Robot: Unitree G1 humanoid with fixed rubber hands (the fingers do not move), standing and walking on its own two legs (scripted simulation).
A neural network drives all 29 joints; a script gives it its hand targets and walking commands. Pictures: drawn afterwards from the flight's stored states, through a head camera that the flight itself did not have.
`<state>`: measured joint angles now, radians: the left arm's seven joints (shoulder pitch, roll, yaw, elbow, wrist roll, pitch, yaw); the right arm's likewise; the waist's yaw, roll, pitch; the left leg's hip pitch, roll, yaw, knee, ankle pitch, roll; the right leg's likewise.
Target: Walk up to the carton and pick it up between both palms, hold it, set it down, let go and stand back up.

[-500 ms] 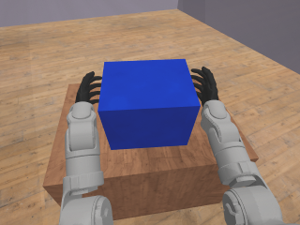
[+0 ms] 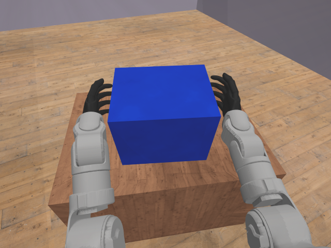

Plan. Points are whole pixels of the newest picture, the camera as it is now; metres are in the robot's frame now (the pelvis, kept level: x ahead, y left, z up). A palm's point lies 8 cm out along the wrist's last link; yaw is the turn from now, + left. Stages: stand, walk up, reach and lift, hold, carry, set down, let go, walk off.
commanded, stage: hold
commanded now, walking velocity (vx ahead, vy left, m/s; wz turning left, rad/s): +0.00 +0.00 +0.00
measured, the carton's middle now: (162, 115) +0.40 +0.00 +0.13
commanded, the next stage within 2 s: none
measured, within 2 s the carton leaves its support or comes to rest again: neither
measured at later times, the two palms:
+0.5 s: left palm (93, 113) +0.36 +0.16 +0.17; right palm (229, 108) +0.36 -0.15 +0.18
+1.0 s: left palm (83, 112) +0.36 +0.18 +0.18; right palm (220, 99) +0.38 -0.13 +0.19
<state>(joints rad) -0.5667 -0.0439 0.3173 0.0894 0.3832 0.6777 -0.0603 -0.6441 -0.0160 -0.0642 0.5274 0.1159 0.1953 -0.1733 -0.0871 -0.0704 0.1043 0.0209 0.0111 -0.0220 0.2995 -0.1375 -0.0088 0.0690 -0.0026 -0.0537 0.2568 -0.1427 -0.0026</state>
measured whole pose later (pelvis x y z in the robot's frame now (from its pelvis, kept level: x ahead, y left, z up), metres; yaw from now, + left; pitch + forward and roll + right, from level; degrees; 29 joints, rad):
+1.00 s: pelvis +0.00 +0.00 +0.00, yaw +0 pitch -10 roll +0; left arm -0.58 -0.03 0.35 0.10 0.38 0.66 -0.07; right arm -0.69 0.00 -0.08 0.56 0.09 0.18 -0.17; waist -0.05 -0.08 0.08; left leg 0.01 0.01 -0.01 0.29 -0.13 -0.01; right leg 0.05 -0.01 -0.06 0.26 -0.14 0.00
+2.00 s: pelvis +0.00 +0.00 +0.00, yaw +0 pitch -10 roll -1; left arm -0.55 -0.04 0.32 0.10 0.37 0.65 -0.05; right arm -0.66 -0.01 -0.07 0.56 0.10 0.16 -0.16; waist -0.08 -0.07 0.10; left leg 0.02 0.01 0.00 0.30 -0.14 0.00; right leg 0.07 -0.01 -0.07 0.25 -0.15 0.00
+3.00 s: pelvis +0.00 +0.00 +0.00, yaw -1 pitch -11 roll +0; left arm -0.54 -0.06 0.33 0.08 0.37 0.64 -0.04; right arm -0.65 -0.04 -0.02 0.53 0.14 0.16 -0.18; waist -0.06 -0.06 0.10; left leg 0.03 0.02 0.02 0.31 -0.15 -0.01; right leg 0.07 0.00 -0.06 0.27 -0.15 0.00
